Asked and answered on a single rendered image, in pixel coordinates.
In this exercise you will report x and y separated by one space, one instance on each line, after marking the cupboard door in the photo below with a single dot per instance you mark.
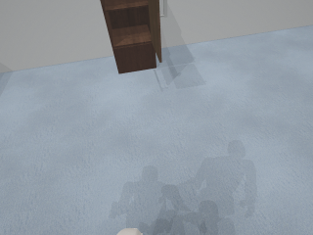
154 16

